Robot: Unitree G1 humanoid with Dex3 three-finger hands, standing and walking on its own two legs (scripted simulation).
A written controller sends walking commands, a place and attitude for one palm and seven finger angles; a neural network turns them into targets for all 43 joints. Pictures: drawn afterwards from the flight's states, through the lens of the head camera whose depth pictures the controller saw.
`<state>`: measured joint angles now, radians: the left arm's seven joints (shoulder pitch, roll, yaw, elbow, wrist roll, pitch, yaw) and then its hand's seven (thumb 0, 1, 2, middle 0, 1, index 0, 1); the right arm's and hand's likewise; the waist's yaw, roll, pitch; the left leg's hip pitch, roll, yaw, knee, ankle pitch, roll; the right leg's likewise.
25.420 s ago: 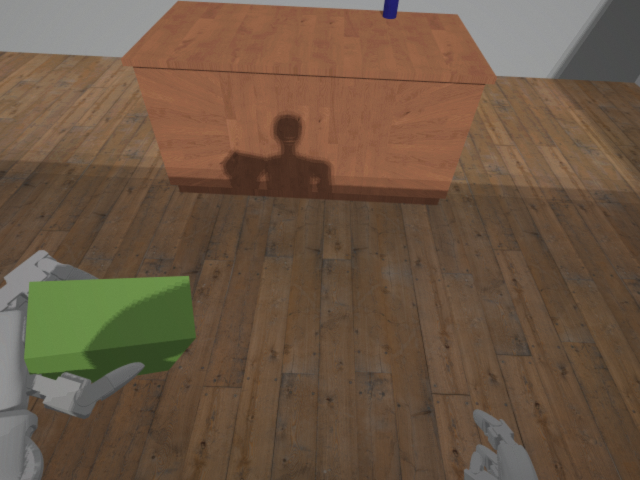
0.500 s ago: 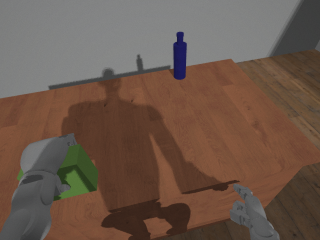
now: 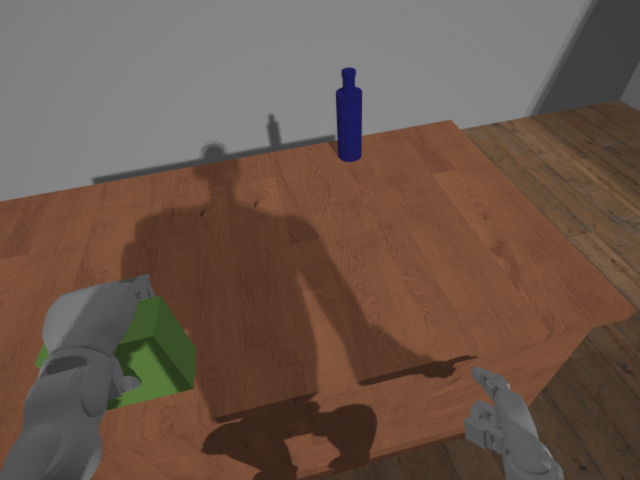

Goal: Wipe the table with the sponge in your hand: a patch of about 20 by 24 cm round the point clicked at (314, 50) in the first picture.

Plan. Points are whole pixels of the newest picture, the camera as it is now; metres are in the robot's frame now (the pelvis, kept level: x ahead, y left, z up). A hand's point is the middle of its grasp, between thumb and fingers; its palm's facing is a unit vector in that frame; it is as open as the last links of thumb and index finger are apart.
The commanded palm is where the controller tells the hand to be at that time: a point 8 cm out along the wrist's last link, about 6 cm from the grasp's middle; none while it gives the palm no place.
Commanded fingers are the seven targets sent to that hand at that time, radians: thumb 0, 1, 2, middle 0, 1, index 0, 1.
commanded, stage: move the sponge above the wiping area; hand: left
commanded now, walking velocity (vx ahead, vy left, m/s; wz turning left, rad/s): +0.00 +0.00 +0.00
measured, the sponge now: (133, 364) +0.21 +0.29 +0.03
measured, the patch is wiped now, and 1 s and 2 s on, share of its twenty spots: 0.00 0.00 0.00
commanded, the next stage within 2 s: none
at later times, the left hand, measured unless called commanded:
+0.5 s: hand (140, 337) +0.23 +0.28 +0.07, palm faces -0.01 -0.10 -0.99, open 10.1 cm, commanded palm +0.20 +0.27 +0.13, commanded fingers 0.00 0.10 1.30 -1.20 -1.60 -1.20 -1.60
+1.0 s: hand (155, 338) +0.24 +0.27 +0.05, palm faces -0.04 -0.12 -0.99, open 10.1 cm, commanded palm +0.22 +0.26 +0.11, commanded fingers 0.00 0.10 1.30 -1.20 -1.60 -1.20 -1.60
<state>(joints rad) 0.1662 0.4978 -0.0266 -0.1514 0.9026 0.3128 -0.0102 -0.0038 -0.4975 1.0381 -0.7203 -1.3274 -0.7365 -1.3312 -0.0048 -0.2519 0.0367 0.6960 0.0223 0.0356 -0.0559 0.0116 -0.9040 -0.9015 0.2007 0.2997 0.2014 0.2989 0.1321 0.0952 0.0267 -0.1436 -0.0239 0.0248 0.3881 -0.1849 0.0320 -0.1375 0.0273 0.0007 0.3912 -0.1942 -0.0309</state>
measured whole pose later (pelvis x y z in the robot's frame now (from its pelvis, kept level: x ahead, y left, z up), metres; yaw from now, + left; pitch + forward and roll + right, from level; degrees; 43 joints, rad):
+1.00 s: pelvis +0.01 +0.00 +0.00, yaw +0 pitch -2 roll +0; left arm 0.09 0.41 -0.12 0.01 0.95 0.35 0.07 0.00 -0.50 1.04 -0.72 -1.33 -0.74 -1.33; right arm 0.00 -0.24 0.02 0.71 0.03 0.04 -0.05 0.01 -0.90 -0.90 0.20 0.30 0.20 0.30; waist 0.12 0.09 -0.01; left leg -0.18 -0.02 0.03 0.40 -0.20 0.03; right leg -0.17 0.03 0.01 0.41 -0.21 -0.03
